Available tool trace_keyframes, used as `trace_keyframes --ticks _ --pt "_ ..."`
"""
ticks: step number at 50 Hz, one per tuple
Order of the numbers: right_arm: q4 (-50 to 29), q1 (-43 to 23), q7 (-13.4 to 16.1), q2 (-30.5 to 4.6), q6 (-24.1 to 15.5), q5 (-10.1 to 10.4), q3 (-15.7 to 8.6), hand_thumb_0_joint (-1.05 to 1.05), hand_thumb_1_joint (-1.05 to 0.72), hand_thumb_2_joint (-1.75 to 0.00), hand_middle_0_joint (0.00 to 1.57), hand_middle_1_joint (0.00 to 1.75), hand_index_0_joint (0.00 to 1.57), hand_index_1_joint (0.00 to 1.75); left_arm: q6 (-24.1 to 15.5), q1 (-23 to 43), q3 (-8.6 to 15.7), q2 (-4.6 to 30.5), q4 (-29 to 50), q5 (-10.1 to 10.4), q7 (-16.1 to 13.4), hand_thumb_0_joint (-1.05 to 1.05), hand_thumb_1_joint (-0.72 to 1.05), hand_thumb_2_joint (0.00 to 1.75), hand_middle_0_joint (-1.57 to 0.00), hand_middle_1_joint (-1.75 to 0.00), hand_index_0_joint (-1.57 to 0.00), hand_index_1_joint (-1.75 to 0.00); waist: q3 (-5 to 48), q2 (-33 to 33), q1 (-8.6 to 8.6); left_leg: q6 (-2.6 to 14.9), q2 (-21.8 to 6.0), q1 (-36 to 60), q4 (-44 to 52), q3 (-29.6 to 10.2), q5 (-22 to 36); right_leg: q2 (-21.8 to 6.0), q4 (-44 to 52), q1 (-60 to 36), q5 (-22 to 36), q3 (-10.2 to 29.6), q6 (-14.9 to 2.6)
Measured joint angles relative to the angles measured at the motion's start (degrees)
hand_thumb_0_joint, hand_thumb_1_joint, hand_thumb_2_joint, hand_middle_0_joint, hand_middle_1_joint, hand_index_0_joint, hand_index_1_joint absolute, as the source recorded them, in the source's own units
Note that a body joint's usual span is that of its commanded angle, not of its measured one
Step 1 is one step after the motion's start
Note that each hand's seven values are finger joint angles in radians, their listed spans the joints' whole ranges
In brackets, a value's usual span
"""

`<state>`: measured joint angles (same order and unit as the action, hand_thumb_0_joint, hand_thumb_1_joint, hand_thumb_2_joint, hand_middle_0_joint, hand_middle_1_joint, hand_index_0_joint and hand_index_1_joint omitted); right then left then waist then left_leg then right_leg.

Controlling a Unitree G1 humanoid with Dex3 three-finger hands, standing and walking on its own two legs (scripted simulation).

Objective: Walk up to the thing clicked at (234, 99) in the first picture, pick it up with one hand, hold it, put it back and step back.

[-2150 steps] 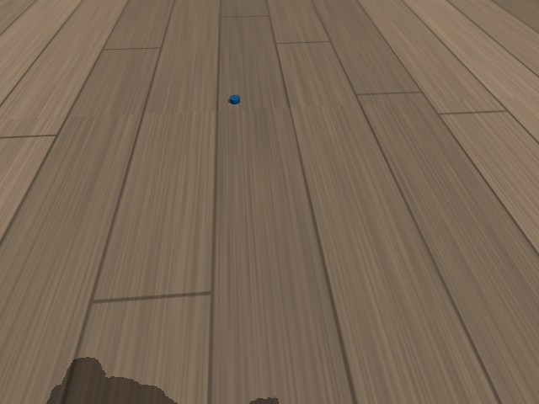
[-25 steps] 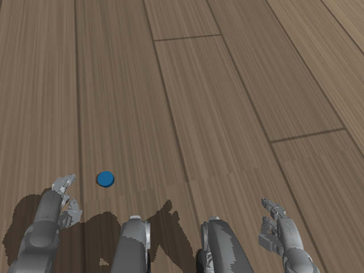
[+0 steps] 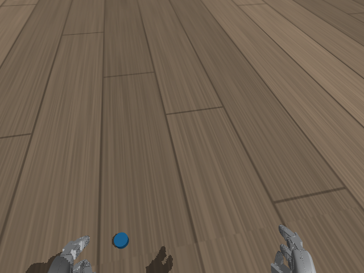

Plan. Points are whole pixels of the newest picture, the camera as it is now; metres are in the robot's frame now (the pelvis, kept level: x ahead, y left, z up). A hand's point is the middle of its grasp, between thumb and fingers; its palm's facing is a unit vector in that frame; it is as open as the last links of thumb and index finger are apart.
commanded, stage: home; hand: left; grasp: from above
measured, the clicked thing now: (121, 240) +0.44 +0.27 -0.70
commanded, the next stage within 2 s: stand in 1.94 s
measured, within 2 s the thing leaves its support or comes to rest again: neither
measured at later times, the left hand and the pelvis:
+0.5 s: hand out of the picture +0.16 +0.18 -0.05, palm faces +0.05 -0.98 -0.21, open 7.4 cm; pelvis +0.00 +0.00 +0.00, yaw +0 degrees
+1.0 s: hand out of the picture +0.16 +0.18 -0.05, palm faces +0.04 -0.98 -0.20, open 7.4 cm; pelvis +0.00 +0.00 +0.00, yaw +0 degrees
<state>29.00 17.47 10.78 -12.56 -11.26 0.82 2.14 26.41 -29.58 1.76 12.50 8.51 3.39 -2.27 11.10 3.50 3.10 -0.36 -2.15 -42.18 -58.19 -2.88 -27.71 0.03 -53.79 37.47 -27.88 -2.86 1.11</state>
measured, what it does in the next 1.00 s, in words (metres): stands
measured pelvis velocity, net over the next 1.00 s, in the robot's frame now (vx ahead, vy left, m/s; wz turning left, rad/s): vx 0.00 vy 0.00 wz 0.00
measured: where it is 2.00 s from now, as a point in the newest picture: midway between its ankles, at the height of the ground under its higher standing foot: outside the picture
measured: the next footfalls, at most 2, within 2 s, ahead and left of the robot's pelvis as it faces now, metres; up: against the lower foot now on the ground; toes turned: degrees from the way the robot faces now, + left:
none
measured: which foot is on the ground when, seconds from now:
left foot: down 0.00-1.00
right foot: down 0.00-1.00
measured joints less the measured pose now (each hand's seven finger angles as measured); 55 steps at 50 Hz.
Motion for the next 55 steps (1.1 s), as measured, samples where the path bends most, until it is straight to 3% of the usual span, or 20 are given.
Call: trace_keyframes --ticks 14,55 --pt "0.27 -2.01 -0.50 -0.11 -2.26 -0.84 0.44 0.01 -0.90 -0.90 0.20 0.30 0.20 0.30 -0.46 0.83 -0.06 -0.02 -0.80 -0.68 1.36 0.01 0.90 0.90 -0.20 -0.30 -0.20 -0.30 -2.25 -0.93 -1.48 -0.21 0.43 1.06 0.51 -0.34 0.69 -0.39 -0.18 -0.96 0.10 -0.34 -0.16" --pt "1.48 -1.20 -0.52 -0.03 -1.98 -0.80 0.00 0.01 -0.90 -0.90 0.20 0.30 0.20 0.30 -0.61 1.05 -0.32 0.40 -1.16 -0.57 1.21 0.01 0.90 0.90 -0.20 -0.30 -0.20 -0.30 -2.07 -0.65 -1.09 0.10 0.23 1.93 0.28 0.29 0.00 -0.22 -0.03 -1.72 -0.12 0.33 0.17"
